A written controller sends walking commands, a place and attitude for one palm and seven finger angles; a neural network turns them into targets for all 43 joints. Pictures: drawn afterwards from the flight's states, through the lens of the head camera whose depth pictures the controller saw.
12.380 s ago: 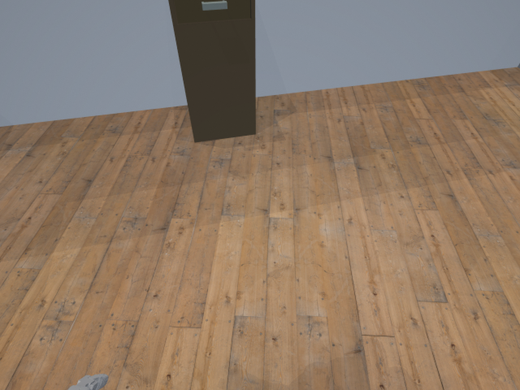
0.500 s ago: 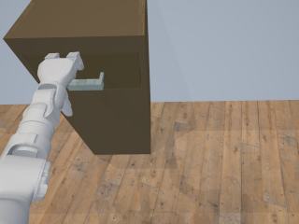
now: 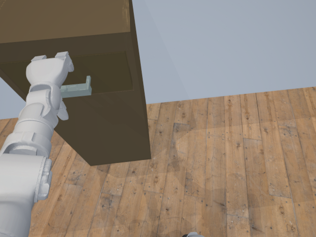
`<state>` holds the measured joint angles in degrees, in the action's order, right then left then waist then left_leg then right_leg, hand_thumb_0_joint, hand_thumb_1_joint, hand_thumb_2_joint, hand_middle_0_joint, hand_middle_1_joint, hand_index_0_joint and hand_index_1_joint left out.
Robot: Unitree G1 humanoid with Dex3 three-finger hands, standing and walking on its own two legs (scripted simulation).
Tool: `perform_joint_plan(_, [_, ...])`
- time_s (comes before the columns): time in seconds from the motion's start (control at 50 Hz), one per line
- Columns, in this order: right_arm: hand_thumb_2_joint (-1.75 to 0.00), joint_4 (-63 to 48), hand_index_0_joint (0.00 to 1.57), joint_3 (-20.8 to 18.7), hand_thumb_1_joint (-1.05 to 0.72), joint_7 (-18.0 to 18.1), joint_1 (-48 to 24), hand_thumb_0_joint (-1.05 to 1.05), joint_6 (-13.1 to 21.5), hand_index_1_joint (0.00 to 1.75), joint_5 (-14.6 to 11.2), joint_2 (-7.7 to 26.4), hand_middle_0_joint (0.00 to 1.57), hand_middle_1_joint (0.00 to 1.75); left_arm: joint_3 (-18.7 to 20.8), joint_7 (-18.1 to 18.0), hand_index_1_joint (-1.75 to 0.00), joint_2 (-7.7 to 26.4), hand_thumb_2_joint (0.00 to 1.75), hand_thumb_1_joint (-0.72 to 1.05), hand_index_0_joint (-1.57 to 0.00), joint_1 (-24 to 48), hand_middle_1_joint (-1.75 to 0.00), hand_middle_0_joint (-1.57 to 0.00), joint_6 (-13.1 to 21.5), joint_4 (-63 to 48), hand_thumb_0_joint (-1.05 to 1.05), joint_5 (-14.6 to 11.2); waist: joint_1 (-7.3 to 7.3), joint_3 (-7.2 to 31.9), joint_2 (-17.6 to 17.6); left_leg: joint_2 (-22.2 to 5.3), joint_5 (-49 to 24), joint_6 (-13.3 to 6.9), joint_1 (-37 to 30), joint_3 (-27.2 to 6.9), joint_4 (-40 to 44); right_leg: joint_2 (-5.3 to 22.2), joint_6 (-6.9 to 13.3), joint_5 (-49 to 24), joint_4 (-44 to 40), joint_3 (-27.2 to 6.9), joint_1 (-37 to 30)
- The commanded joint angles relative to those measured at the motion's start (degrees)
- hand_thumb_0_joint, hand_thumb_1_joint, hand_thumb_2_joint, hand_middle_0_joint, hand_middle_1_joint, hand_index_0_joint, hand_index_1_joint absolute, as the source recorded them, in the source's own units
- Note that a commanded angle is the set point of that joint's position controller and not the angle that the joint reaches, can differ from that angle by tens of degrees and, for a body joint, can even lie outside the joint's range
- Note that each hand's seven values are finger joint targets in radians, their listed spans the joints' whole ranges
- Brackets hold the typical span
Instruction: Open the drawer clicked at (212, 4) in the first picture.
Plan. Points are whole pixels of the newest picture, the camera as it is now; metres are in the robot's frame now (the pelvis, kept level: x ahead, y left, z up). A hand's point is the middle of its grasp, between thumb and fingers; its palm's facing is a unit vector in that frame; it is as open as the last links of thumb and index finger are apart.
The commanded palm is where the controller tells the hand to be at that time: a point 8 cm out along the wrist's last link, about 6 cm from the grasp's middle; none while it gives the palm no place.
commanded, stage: move the hooked fingers above the handle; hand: left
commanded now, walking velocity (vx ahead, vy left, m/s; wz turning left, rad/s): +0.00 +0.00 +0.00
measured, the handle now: (72, 85) +0.55 +0.23 +0.03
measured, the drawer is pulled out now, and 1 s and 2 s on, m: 0.00 0.00 0.00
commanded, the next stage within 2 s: none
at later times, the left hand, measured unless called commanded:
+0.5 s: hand (63, 80) +0.51 +0.22 +0.09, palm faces +0.03 +0.01 -1.00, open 13.5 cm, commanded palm +0.48 +0.24 +0.14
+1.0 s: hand (48, 85) +0.50 +0.26 +0.09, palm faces +0.00 +0.02 -1.00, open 13.8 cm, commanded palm +0.47 +0.24 +0.14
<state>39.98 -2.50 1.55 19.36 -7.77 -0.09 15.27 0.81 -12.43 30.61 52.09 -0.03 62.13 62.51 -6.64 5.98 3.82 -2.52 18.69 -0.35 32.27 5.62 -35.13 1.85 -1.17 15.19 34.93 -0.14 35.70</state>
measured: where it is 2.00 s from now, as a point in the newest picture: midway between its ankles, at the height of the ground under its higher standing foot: outside the picture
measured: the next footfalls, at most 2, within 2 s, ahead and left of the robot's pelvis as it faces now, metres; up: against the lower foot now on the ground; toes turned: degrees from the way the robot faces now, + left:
none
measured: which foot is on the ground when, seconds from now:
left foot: down 0.00-1.00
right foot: down 0.00-1.00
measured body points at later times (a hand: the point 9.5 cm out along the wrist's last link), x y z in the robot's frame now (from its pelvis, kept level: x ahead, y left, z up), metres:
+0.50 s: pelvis +0.00 +0.00 +0.00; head +0.09 -0.01 +0.44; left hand +0.50 +0.22 +0.15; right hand +0.03 -0.27 -0.14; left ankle -0.03 +0.12 -0.72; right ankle +0.01 -0.13 -0.72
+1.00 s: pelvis +0.00 +0.00 +0.00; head +0.09 -0.01 +0.44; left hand +0.49 +0.25 +0.15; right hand +0.04 -0.29 -0.13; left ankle -0.03 +0.12 -0.72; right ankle +0.01 -0.13 -0.72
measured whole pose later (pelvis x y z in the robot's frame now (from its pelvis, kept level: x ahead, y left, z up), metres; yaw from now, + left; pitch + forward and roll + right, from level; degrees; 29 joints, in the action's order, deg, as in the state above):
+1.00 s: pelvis +0.00 +0.00 +0.00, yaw +2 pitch +17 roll +0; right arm 40.2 -3.9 1.5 19.0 -6.0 0.6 16.4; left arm -0.9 -12.4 32.2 53.3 2.0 61.0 62.0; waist -5.7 6.4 3.1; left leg -2.4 19.3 -0.1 33.7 3.6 -36.5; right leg 2.1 -1.0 15.9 35.1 1.7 35.8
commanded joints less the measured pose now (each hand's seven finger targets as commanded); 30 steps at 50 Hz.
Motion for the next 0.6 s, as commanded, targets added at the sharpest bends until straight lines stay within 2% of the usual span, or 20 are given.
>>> perform_joint_plan(0.0, [-0.9, -5.2, 0.2, -3.5, -0.9, 1.9, 5.0, 0.0, 1.7, 0.3, -0.6, 9.4, 0.2, 0.3, 0.7, 1.8, -1.2, 16.4, 0.3, -0.5, -0.3, 26.5, -1.2, -0.3, 1.1, -12.0, 0.0, -1.7, -0.23, 22.6, -7.3, 3.3, -18.4, -2.7, -8.4, -1.5, 3.1, -3.1, 1.6, -19.4, -4.0, 1.3, -19.8])
perform_joint_plan(0.04, [-0.9, -4.5, 0.2, -3.7, -0.9, 2.4, 5.9, 0.0, 2.1, 0.3, -0.6, 9.4, 0.2, 0.3, -1.1, 3.6, -1.2, 15.3, 0.3, -0.5, -0.3, 28.3, -1.2, -0.3, 3.9, -13.7, 0.0, -1.9, -1.11, 21.1, -5.0, 3.3, -15.8, -2.8, -10.4, -2.2, 3.2, -3.1, 1.7, -15.5, -4.7, 1.0, -16.6])
perform_joint_plan(0.1, [-0.9, -3.5, 0.2, -4.1, -0.9, 2.6, 7.0, 0.0, 3.1, 0.3, -0.2, 8.6, 0.2, 0.3, -6.9, 4.9, -1.2, 8.2, 0.3, -0.5, -0.3, 34.0, -1.2, -0.3, 8.7, -19.2, 0.0, -3.0, -3.26, 20.8, -1.8, 3.2, -16.6, -2.7, -15.1, -3.3, 2.2, -3.3, 2.1, -12.9, -5.3, 1.0, -11.8])
perform_joint_plan(0.12, [-0.9, -2.7, 0.2, -4.3, -0.9, 2.7, 7.5, 0.0, 3.3, 0.3, -0.1, 8.6, 0.2, 0.3, -5.4, 4.6, -1.2, 9.7, 0.3, -0.5, -0.3, 33.7, -1.2, -0.3, 9.7, -18.8, 0.0, -3.0, -2.86, 20.8, 0.5, 3.1, -16.9, -2.5, -16.1, -3.9, 2.1, -3.4, 2.4, -11.7, -5.0, 1.2, -10.0])
perform_joint_plan(0.18, [-0.9, -2.0, 0.2, -4.1, -0.9, 2.0, 8.2, 0.0, 3.5, 0.3, 0.3, 8.3, 0.2, 0.3, -5.0, 3.0, -1.2, 8.8, 0.3, -0.5, -0.3, 34.6, -1.2, -0.3, 11.1, -18.8, 0.0, -3.3, -2.13, 21.4, 4.3, 3.2, -20.5, -1.5, -17.7, -5.1, 1.0, -3.7, 3.1, -11.8, -3.2, 2.0, -7.1])
perform_joint_plan(0.2, [-0.9, -1.8, 0.2, -4.2, -0.9, 1.6, 8.5, 0.0, 3.5, 0.3, 0.4, 8.4, 0.2, 0.3, -5.4, 2.1, -1.2, 7.6, 0.3, -0.5, -0.3, 34.3, -1.2, -0.3, 10.9, -18.0, 0.0, -3.5, -2.19, 21.7, 3.2, 3.2, -22.3, -1.4, -17.7, -5.4, 0.5, -3.9, 3.2, -12.3, -2.9, 2.4, -6.7])
perform_joint_plan(0.22, [-0.9, -1.2, 0.2, -4.1, -0.9, 1.2, 8.5, 0.0, 3.6, 0.3, 0.6, 8.4, 0.2, 0.3, -4.3, 0.8, -1.2, 8.6, 0.3, -0.5, -0.3, 35.2, -1.2, -0.3, 10.4, -16.6, 0.0, -3.4, -2.16, 21.4, 3.4, 3.0, -22.6, -1.2, -16.8, -5.5, 0.3, -3.9, 3.1, -12.5, -2.5, 2.5, -6.2])
perform_joint_plan(0.26, [-0.9, -1.5, 0.2, -3.6, -0.9, 0.7, 8.2, 0.0, 3.4, 0.3, 0.9, 8.8, 0.2, 0.3, 1.8, -1.8, -1.2, 14.9, 0.3, -0.5, -0.3, 32.1, -1.2, -0.3, 8.2, -12.9, 0.0, -2.3, -0.16, 21.8, 1.7, 3.4, -22.5, -1.2, -12.5, -5.0, 0.3, -3.9, 3.3, -14.1, -1.3, 2.6, -9.3])
perform_joint_plan(0.3, [-0.9, -2.0, 0.2, -3.1, -0.9, 0.5, 7.2, 0.0, 3.0, 0.3, 1.0, 9.3, 0.2, 0.3, 5.2, -3.9, -1.2, 19.2, 0.3, -0.5, -0.3, 31.0, -1.2, -0.3, 5.3, -10.4, 0.0, -1.0, 1.05, 23.4, -0.2, 3.8, -23.8, -1.2, -9.0, -4.3, 0.1, -3.8, 3.2, -16.8, -0.1, 2.7, -12.2])
perform_joint_plan(0.32, [-0.9, -2.4, 0.2, -2.8, -0.9, 0.2, 6.6, 0.0, 2.9, 0.3, 1.0, 8.9, 0.2, 0.3, 3.9, -4.7, -1.2, 18.7, 0.3, -0.5, -0.3, 31.5, -1.2, -0.3, 3.6, -9.4, 0.0, -0.1, 0.95, 23.8, 1.4, 3.8, -23.5, -1.2, -7.9, -3.7, 0.0, -3.6, 3.1, -17.5, 0.3, 2.6, -12.8])
perform_joint_plan(0.36, [-0.9, -2.9, 0.2, -2.7, -0.9, -0.1, 6.0, 0.0, 2.6, 0.3, 0.9, 9.1, 0.2, 0.3, 3.4, -5.2, -1.2, 18.4, 0.3, -0.5, -0.3, 28.3, -1.2, -0.3, 0.2, -6.5, 0.0, 1.1, 1.56, 23.7, 0.0, 3.6, -24.1, -1.1, -6.6, -3.0, 0.0, -3.6, 2.9, -19.0, 0.7, 3.0, -13.8])
perform_joint_plan(0.38, [-0.9, -3.3, 0.2, -2.8, -0.9, -0.2, 6.1, 0.0, 2.5, 0.3, 0.9, 9.2, 0.2, 0.3, 2.1, -4.8, -1.2, 17.0, 0.3, -0.5, -0.3, 28.0, -1.2, -0.3, -1.1, -6.3, 0.0, 1.3, 1.29, 24.5, -0.1, 3.3, -25.1, -1.1, -7.5, -2.7, -0.1, -3.6, 2.8, -20.1, 0.6, 2.9, -14.1])
perform_joint_plan(0.4, [-0.9, -3.6, 0.2, -3.1, -0.9, -0.2, 6.3, 0.0, 2.3, 0.3, 0.7, 9.3, 0.2, 0.3, 2.8, -3.9, -1.2, 17.4, 0.3, -0.5, -0.3, 27.3, -1.2, -0.3, -1.6, -6.3, 0.0, 1.1, 1.65, 26.3, -1.9, 3.3, -27.2, -1.3, -8.0, -2.7, -0.3, -3.7, 2.7, -21.9, 0.5, 2.8, -16.1])
perform_joint_plan(0.42, [-0.9, -3.8, 0.2, -3.1, -0.9, -0.2, 6.6, 0.0, 2.0, 0.3, 0.6, 9.5, 0.2, 0.3, 2.8, -3.3, -1.2, 18.1, 0.3, -0.5, -0.3, 27.5, -1.2, -0.3, -2.0, -7.0, 0.0, 1.1, 1.66, 27.7, -1.9, 3.2, -27.2, -1.4, -8.4, -2.4, -0.2, -3.6, 2.4, -22.6, 0.5, 2.5, -16.9])
perform_joint_plan(0.44, [-0.9, -3.8, 0.2, -3.0, -0.9, 0.0, 6.2, 0.0, 1.6, 0.3, 0.4, 9.6, 0.2, 0.3, 3.6, -2.8, -1.2, 19.3, 0.3, -0.5, -0.3, 26.3, -1.2, -0.3, -2.9, -6.2, 0.0, 1.2, 1.94, 27.0, -3.5, 3.2, -26.4, -1.5, -7.7, -2.1, 0.0, -3.6, 2.3, -22.6, 0.3, 2.5, -17.5])
perform_joint_plan(0.46, [-0.9, -3.9, 0.2, -2.9, -0.9, 0.2, 5.8, 0.0, 1.2, 0.3, 0.2, 9.6, 0.2, 0.3, 2.2, -2.2, -1.2, 18.2, 0.3, -0.5, -0.3, 26.3, -1.2, -0.3, -3.7, -5.2, 0.0, 1.2, 1.22, 25.3, -4.8, 3.2, -24.5, -1.6, -6.9, -1.8, 0.5, -3.6, 2.2, -21.9, -0.3, 2.4, -17.2])
perform_joint_plan(0.5, [-0.9, -4.3, 0.2, -2.9, -0.9, 0.8, 5.6, 0.0, 1.3, 0.3, -0.2, 9.6, 0.2, 0.3, 1.0, -0.3, -1.2, 16.6, 0.3, -0.5, -0.3, 26.9, -1.2, -0.3, -3.6, -4.9, 0.0, -0.1, 0.21, 22.2, -7.6, 3.3, -20.4, -2.0, -6.1, -1.7, 1.6, -3.4, 1.9, -19.7, -2.1, 2.2, -17.5])
perform_joint_plan(0.52, [-0.9, -4.6, 0.2, -2.8, -0.9, 1.1, 5.6, 0.0, 1.4, 0.3, -0.4, 9.9, 0.2, 0.3, 1.7, 0.9, -1.2, 18.1, 0.3, -0.5, -0.3, 26.6, -1.2, -0.3, -2.5, -6.0, 0.0, -0.8, 0.48, 22.0, -7.5, 3.4, -18.3, -2.2, -5.9, -1.6, 2.1, -3.2, 1.7, -18.7, -2.5, 1.8, -18.3])
perform_joint_plan(0.54, [-0.9, -4.9, 0.2, -2.7, -0.9, 1.6, 5.7, 0.0, 1.5, 0.3, -0.4, 9.9, 0.2, 0.3, 2.7, 2.1, -1.2, 19.7, 0.3, -0.5, -0.3, 26.6, -1.2, -0.3, -1.1, -7.6, 0.0, -1.3, 0.67, 23.1, -7.8, 3.5, -18.3, -2.5, -6.2, -1.8, 2.1, -3.1, 1.7, -19.4, -2.5, 1.4, -19.8])
perform_joint_plan(0.58, [-0.9, -5.6, 0.2, -3.2, -0.9, 2.4, 6.0, 0.0, 2.0, 0.3, -0.3, 9.2, 0.2, 0.3, 0.3, 4.4, -1.2, 16.5, 0.3, -0.5, -0.3, 27.6, -1.2, -0.3, 2.9, -13.2, 0.0, -1.8, 0.18, 25.3, -5.6, 3.5, -19.9, -2.8, -9.6, -2.1, 2.0, -3.1, 1.8, -20.4, -2.8, 1.2, -19.7])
